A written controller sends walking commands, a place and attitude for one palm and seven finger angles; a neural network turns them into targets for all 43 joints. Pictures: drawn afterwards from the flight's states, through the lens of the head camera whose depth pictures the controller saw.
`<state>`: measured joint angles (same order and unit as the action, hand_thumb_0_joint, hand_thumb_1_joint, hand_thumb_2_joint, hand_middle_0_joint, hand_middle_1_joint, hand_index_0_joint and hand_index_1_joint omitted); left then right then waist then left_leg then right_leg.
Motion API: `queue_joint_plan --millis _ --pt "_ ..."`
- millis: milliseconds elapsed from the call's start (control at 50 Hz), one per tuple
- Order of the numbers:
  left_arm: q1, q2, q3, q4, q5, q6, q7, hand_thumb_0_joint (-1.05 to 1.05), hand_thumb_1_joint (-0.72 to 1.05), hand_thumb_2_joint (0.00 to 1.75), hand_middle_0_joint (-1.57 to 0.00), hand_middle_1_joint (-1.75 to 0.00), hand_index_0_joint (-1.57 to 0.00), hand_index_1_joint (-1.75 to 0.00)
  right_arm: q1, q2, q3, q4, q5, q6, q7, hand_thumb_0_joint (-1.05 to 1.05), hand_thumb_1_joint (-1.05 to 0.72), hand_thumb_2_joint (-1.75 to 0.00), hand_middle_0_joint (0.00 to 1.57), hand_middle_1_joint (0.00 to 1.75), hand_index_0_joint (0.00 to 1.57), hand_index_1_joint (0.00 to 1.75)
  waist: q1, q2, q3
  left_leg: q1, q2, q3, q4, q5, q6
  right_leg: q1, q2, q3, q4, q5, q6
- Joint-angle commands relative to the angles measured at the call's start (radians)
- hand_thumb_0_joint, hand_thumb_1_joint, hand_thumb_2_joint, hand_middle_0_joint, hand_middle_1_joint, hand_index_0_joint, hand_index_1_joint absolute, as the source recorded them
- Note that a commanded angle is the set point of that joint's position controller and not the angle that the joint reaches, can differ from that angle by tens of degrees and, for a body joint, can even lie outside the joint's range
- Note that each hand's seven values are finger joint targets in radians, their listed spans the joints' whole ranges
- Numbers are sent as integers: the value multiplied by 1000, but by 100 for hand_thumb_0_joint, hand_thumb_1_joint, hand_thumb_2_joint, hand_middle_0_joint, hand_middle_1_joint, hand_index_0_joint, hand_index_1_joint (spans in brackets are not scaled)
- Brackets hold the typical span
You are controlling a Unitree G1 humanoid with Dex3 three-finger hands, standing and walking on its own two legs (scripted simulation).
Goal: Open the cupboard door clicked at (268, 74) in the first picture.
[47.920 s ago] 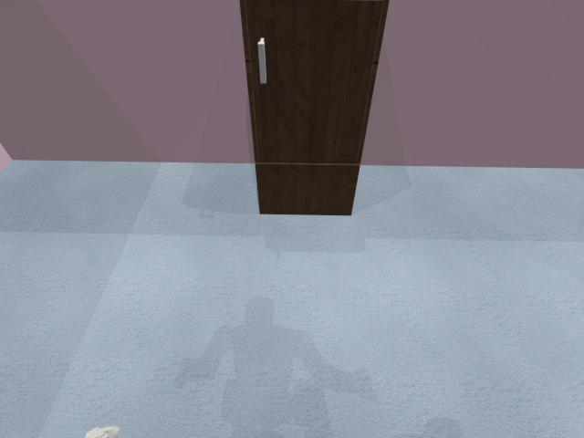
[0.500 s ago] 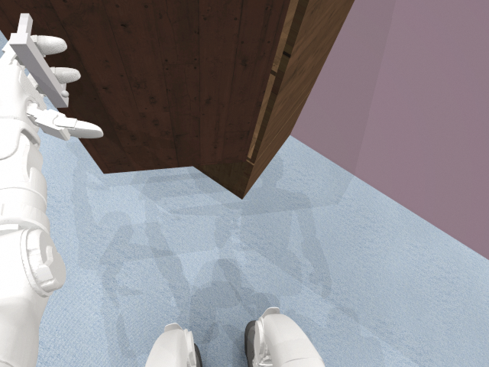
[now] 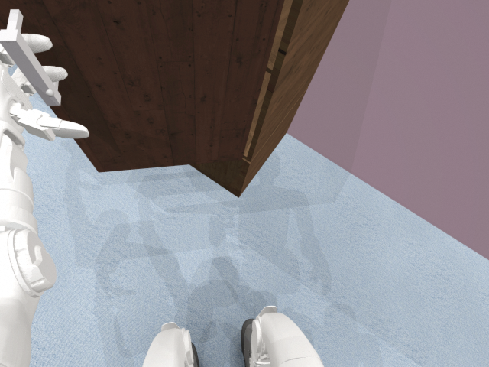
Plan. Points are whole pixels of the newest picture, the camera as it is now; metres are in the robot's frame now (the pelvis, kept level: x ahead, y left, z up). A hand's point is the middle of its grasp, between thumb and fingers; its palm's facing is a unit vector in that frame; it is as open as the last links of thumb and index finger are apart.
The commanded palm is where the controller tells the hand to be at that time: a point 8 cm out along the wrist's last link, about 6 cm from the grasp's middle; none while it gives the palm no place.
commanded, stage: close the thumb around the handle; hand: left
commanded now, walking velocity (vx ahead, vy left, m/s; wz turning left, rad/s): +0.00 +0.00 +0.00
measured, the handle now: (35, 61) +0.57 +0.26 +0.07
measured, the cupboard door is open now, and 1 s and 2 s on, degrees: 43 44 87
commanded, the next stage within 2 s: pull the door open along its arc in 0.72 s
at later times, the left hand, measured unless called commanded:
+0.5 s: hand (49, 94) +0.51 +0.24 +0.07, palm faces +0.05 -1.00 +0.00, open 7.9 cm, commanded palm +0.49 +0.27 +0.06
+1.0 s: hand (53, 98) +0.51 +0.23 +0.06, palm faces +0.06 -1.00 -0.02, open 5.6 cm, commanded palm +0.46 +0.27 +0.06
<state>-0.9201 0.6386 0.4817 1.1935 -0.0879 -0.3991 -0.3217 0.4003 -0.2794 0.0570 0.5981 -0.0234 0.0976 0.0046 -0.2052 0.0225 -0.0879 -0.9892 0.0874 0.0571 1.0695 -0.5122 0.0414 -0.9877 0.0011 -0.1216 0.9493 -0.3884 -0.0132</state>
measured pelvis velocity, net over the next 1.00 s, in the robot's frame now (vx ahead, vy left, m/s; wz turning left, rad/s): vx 0.00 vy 0.01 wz -0.01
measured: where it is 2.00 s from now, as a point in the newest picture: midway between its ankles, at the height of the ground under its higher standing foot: outside the picture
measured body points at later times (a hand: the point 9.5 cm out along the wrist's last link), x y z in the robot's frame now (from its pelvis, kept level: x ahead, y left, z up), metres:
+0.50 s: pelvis +0.00 +0.01 +0.00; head +0.15 +0.05 +0.42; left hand +0.51 +0.29 +0.07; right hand -0.01 -0.25 -0.10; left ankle -0.01 +0.09 -0.67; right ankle +0.03 -0.12 -0.67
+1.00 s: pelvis +0.00 +0.01 +0.00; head +0.15 +0.03 +0.43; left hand +0.50 +0.29 +0.07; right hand -0.02 -0.26 -0.10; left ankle -0.01 +0.09 -0.67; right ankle +0.03 -0.12 -0.67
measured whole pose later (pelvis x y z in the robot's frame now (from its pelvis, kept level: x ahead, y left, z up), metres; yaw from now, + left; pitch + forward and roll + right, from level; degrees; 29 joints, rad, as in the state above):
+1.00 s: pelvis +0.00 +0.01 +0.00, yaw +0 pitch +24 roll -4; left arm -0.87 0.59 0.46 1.14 -0.10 -0.41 -0.28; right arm 0.41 -0.27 0.05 0.60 -0.02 0.10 0.01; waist -0.19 0.03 -0.09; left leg -0.97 0.08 0.07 1.06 -0.51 0.05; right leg -0.98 0.00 -0.10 0.94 -0.38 0.00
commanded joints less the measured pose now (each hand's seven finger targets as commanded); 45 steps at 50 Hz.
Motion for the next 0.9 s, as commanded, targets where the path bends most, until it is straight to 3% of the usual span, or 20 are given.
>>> queue_joint_plan --millis 0,40,80,100,160,240,280,320,380,440,500,580,640,680,720,740,780,800,840,880 --pt "-402 261 15 -200 -26 -63 0 0 -50 30 -30 -120 -30 -120 200 -191 -72 -23 5 -8 -12 0 -90 -90 20 30 20 30 1 167 -503 365 -43 -111 -107 518 -14 253 55 74 -63 342 -1" --pt "-434 248 -4 -194 -25 -59 3 0 -39 35 -31 -121 -31 -121 197 -193 -70 -18 5 -9 -14 0 -90 -90 20 30 20 30 -13 157 -463 349 -44 -113 -116 474 -12 236 54 73 -72 305 1" --pt "-448 284 26 -239 -21 -77 10 0 -28 40 -32 -122 -32 -122 201 -195 -73 -19 -1 -13 -15 0 -90 -90 20 30 20 30 2 208 -544 405 -43 -119 -107 535 -18 239 53 74 -58 331 -3" --pt "-438 262 12 -235 -20 -80 10 0 -22 42 -32 -123 -32 -123 203 -192 -73 -17 -1 -14 -13 0 -90 -90 20 30 20 30 4 206 -554 421 -42 -125 -105 557 -22 233 53 69 -55 334 -4" --pt "-380 254 18 -177 -23 -73 9 0 -5 49 -33 -125 -33 -125 203 -194 -71 -17 -3 -13 -11 0 -90 -90 20 30 20 30 2 165 -487 386 -39 -124 -107 557 -20 226 56 64 -58 332 -6" --pt "-407 238 -2 -181 -20 -67 9 0 17 59 -35 -127 -35 -127 195 -194 -70 -21 1 -11 -11 0 -90 -90 20 30 20 30 -1 162 -472 383 -40 -126 -117 511 -22 208 54 61 -63 292 -3" --pt "-444 251 6 -237 -19 -89 13 0 28 64 -36 -128 -36 -128 198 -196 -73 -21 -3 -14 -11 0 -90 -90 20 30 20 30 9 213 -534 452 -36 -143 -114 573 -34 183 54 56 -51 288 -7" --pt "-445 179 -38 -209 -25 -88 18 0 40 68 -36 -130 -36 -130 195 -190 -75 -11 -4 -17 -8 0 -90 -90 20 30 20 30 -10 200 -499 463 -32 -147 -111 560 -38 138 56 49 -58 258 -4" --pt "-446 227 5 -197 -23 -86 30 0 56 76 -38 -131 -38 -131 206 -201 -76 -5 -7 -16 -9 0 -90 -90 20 30 20 30 -3 183 -507 461 -30 -156 -112 574 -40 140 56 46 -54 259 -5" --pt "-445 200 -20 -199 -11 -81 38 0 73 83 -39 -133 -39 -133 200 -193 -73 -9 -7 -15 -6 0 -90 -90 20 30 20 30 -1 198 -499 456 -33 -150 -112 571 -40 143 55 47 -55 261 -5" --pt "-426 230 -2 -174 -4 -78 44 0 90 90 -40 -135 -40 -135 200 -195 -70 -16 -6 -13 -9 0 -90 -90 20 30 20 30 4 169 -487 413 -37 -145 -115 543 -36 170 54 52 -54 265 -4" --pt "-436 267 28 -218 -4 -95 48 0 90 90 -40 -135 -40 -135 203 -196 -73 -20 -9 -16 -8 0 -90 -90 20 30 20 30 13 192 -545 434 -37 -145 -108 573 -38 193 54 55 -44 290 -6" --pt "-419 246 8 -176 -5 -83 39 0 90 90 -40 -135 -40 -135 196 -196 -69 -20 -4 -14 -8 0 -90 -90 20 30 20 30 4 152 -472 381 -38 -136 -117 508 -29 196 56 55 -55 269 -4" --pt "-441 267 21 -198 -7 -85 39 0 90 90 -40 -135 -40 -135 198 -199 -69 -22 -4 -13 -12 0 -90 -90 20 30 20 30 7 179 -506 398 -39 -140 -114 523 -30 190 53 57 -49 272 -4" --pt "-455 228 -10 -163 -5 -73 39 0 90 90 -40 -135 -40 -135 199 -193 -66 -17 -4 -15 -12 0 -90 -90 20 30 20 30 -9 177 -466 387 -38 -140 -114 501 -31 166 54 53 -54 254 -3" --pt "-452 250 6 -166 -4 -73 40 0 90 90 -40 -135 -40 -135 202 -197 -67 -16 -5 -15 -13 0 -90 -90 20 30 20 30 -5 160 -470 375 -39 -138 -114 489 -27 183 53 56 -56 256 -2" --pt "-455 260 12 -194 0 -82 42 0 90 90 -40 -135 -40 -135 205 -197 -70 -18 -7 -17 -15 0 -90 -90 20 30 20 30 3 192 -522 414 -39 -144 -109 531 -31 176 52 56 -48 270 -4" --pt "-470 221 -22 -196 1 -81 40 0 90 90 -40 -135 -40 -135 203 -192 -68 -15 -6 -18 -13 0 -90 -90 20 30 20 30 -7 205 -517 428 -37 -148 -107 538 -35 155 52 53 -46 264 -3" --pt "-386 230 1 -185 -7 -76 39 0 90 90 -40 -135 -40 -135 205 -198 -71 -23 -5 -16 -11 0 -90 -90 20 30 20 30 11 157 -505 416 -38 -141 -118 526 -31 184 54 53 -57 263 -3" --pt "-345 233 9 -228 -12 -81 33 0 90 90 -40 -135 -40 -135 200 -193 -72 -35 -4 -14 -7 0 -90 -90 20 30 20 30 35 189 -550 428 -40 -132 -115 577 -32 223 53 56 -47 308 -4"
